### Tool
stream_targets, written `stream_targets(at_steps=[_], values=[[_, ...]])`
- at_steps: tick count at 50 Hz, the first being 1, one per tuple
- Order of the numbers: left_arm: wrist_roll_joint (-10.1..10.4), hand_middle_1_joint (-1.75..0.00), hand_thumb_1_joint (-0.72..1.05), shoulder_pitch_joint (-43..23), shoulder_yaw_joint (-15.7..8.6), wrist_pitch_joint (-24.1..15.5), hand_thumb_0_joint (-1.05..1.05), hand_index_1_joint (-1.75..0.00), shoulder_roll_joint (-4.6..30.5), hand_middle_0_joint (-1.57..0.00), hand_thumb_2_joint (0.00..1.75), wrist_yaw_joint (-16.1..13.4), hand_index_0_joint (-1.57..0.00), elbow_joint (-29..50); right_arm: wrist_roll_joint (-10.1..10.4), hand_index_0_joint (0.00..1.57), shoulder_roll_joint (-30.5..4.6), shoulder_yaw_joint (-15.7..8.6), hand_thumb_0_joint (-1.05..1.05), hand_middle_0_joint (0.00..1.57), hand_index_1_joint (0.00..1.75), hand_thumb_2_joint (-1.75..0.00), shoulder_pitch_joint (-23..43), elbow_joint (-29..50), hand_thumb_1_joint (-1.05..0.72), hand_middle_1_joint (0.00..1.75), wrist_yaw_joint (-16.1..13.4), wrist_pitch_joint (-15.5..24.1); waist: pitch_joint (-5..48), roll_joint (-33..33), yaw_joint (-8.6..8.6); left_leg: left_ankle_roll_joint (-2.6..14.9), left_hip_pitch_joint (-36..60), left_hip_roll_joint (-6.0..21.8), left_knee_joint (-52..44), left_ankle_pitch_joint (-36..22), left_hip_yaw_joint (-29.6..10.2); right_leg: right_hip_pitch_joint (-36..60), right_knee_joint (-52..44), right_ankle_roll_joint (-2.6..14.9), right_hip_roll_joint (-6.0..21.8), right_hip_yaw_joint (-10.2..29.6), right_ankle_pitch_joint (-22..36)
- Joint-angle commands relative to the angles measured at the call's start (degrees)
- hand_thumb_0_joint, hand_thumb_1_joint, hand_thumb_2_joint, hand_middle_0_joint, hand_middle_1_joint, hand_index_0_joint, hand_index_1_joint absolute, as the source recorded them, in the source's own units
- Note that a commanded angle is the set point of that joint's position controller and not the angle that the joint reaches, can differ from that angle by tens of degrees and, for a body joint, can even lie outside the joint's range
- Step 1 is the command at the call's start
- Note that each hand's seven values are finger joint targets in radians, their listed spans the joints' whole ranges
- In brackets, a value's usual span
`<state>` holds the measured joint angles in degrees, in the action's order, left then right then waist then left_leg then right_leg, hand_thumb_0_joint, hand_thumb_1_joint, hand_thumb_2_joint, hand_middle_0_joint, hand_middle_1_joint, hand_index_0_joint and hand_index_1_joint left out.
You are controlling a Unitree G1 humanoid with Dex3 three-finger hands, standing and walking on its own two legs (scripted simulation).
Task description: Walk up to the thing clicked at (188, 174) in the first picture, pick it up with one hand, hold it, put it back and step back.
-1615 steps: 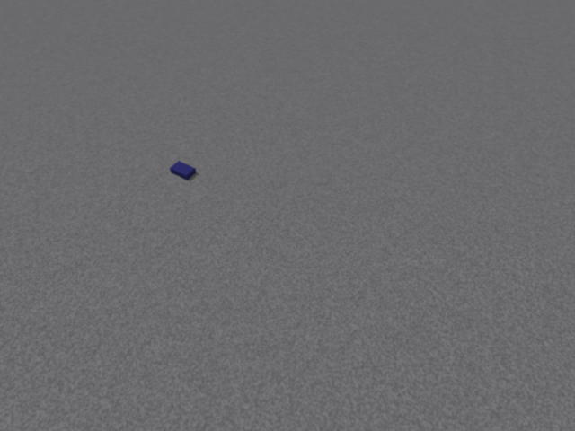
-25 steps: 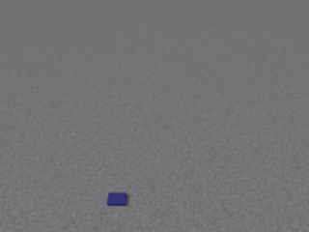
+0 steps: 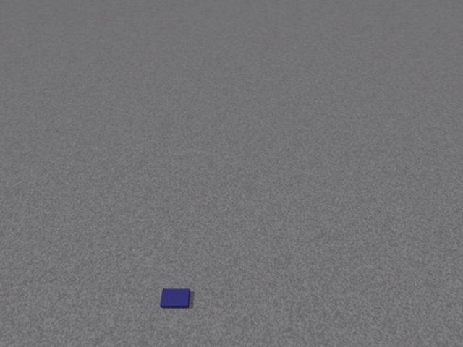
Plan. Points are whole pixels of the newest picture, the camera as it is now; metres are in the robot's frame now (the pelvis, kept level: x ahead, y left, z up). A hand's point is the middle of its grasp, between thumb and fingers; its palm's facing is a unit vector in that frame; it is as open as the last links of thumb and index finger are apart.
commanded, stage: stand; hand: left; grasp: from above
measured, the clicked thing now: (175, 298) +0.46 +0.24 -0.77
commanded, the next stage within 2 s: rise first in 0.50 s
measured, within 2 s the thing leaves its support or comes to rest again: neither
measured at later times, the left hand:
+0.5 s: hand out of the picture +0.08 +0.25 -0.16, palm faces -0.03 -0.94 -0.35, open 7.4 cm
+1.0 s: hand out of the picture +0.14 +0.26 -0.18, palm faces -0.07 -0.92 -0.39, open 11.8 cm
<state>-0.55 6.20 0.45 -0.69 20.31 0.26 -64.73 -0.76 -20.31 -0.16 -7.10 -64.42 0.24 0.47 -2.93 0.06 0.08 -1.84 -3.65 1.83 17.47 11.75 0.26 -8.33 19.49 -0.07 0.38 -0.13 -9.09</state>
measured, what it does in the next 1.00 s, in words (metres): stands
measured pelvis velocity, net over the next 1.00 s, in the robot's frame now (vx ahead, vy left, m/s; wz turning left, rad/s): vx -0.01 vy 0.01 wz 0.01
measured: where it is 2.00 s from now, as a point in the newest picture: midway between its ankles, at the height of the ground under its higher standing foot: outside the picture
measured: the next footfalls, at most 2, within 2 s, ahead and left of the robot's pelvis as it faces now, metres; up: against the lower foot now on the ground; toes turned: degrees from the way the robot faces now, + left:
none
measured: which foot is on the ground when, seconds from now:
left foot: down 0.00-1.00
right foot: down 0.00-1.00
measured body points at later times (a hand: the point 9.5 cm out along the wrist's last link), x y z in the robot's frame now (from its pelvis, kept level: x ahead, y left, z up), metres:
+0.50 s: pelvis +0.00 +0.00 +0.00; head +0.01 +0.00 +0.45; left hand +0.08 +0.30 -0.13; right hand +0.08 -0.30 -0.13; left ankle -0.02 +0.14 -0.75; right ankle +0.02 -0.12 -0.75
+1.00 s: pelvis -0.01 +0.01 -0.03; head +0.05 +0.02 +0.41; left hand +0.14 +0.31 -0.16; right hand +0.11 -0.25 -0.15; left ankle -0.02 +0.14 -0.75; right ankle +0.02 -0.12 -0.75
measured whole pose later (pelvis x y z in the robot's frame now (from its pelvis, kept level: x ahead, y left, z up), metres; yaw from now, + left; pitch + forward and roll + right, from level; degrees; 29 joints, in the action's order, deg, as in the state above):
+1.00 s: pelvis -0.01 +0.01 -0.03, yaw +1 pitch +9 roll +0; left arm -9.7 1.8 -7.1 6.1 17.7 0.0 -51.1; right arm 1.0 -13.8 -1.7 -14.3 -39.8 -0.9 4.3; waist 2.1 -0.1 -1.6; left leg -0.8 -28.8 1.0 42.3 22.1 -0.6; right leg -31.8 40.9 -0.9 1.2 -0.4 -17.8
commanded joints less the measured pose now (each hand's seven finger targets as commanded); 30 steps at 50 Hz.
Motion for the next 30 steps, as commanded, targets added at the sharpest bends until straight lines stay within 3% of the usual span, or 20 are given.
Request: stream_targets(at_steps=[1, 14, 29, 30], values=[[0.1, -0.3, 0.9, -2.5, -2.6, -1.2, 0.0, -0.3, 12.7, -0.2, 0.9, -0.7, -0.2, 3.6, 0.2, 0.2, -12.0, -2.2, 0.0, 0.2, 0.3, -0.9, 1.9, 3.1, -0.9, 0.3, -0.6, 1.1, 4.4, 0.3, -0.19, 2.21, -1.0, 6.0, -2.9, -7.5, -4.0, 2.3, -2.6, 1.5, 7.0, 5.6, 8.9], [0.2, -0.3, 0.9, -1.9, -2.7, -1.2, 0.0, -0.3, 12.6, -0.2, 0.9, -0.6, -0.2, 3.4, 0.2, 0.2, -12.0, -2.1, 0.0, 0.2, 0.3, -0.9, 1.7, 3.1, -0.9, 0.3, -0.6, 1.0, 3.6, -0.1, 0.01, 2.48, -1.6, 5.9, -3.2, -5.9, -4.0, 2.4, -2.9, 1.33, 6.9, 5.6, 8.2], [0.0, -0.3, 0.9, -1.8, -2.6, -1.3, 0.0, -0.3, 12.4, -0.2, 0.9, -0.8, -0.2, 3.6, 0.2, 0.2, -12.0, -2.3, 0.0, 0.2, 0.3, -0.9, 1.9, 3.5, -0.9, 0.3, -0.6, 0.9, 4.4, 0.1, -0.09, 2.36, -0.8, 6.0, -2.6, -7.8, -4.0, 2.4, -2.7, 1.37, 6.9, 5.4, 9.7], [0.1, -0.38, 0.82, -2.0, -2.6, -1.3, 0.0, -0.38, 12.5, -0.15, 0.98, -0.8, -0.14, 3.7, 0.2, 0.2, -12.0, -2.2, 0.0, 0.2, 0.3, -0.91, 1.5, 3.4, -0.92, 0.3, -0.6, 0.9, 4.7, 0.1, -0.28, 2.6, -0.9, 6.1, -2.6, -7.7, -3.8, 3.1, -2.7, 1.52, 7.2, 5.8, 10.6]])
